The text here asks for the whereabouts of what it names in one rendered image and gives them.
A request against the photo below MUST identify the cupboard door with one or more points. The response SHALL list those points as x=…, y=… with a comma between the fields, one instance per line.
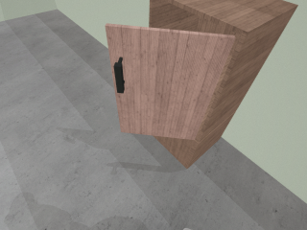
x=170, y=77

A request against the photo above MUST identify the handle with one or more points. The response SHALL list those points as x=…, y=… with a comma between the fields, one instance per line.
x=119, y=76

